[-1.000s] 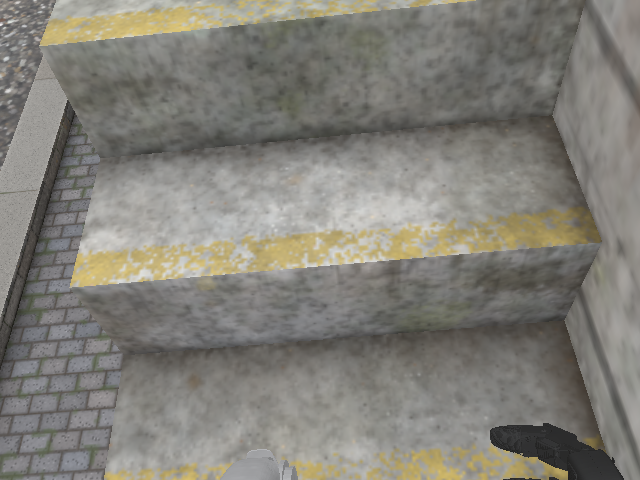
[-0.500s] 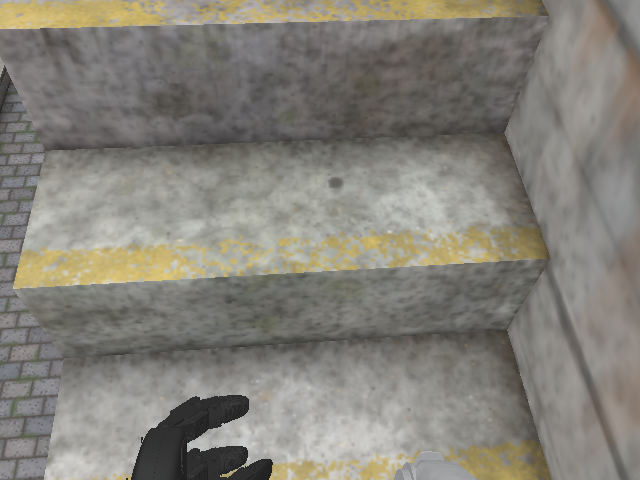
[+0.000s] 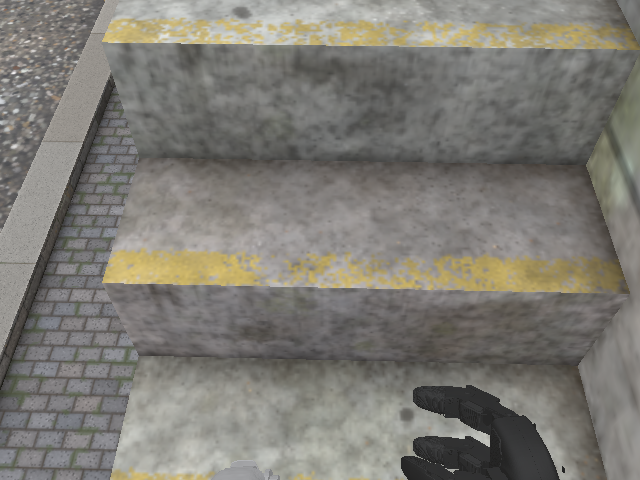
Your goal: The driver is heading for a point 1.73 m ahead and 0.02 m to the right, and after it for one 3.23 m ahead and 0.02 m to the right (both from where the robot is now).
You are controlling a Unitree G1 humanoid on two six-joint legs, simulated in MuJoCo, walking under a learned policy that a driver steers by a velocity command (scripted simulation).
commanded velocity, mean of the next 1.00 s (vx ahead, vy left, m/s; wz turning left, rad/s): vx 0.50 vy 0.00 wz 0.00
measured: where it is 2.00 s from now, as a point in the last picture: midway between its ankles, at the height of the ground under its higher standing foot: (395, 1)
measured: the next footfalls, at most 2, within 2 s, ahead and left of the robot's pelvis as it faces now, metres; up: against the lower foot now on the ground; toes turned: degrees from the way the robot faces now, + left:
right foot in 0.52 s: +0.41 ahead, -0.07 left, +0.41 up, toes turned -6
left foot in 1.00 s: +0.65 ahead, +0.20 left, +0.62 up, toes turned +5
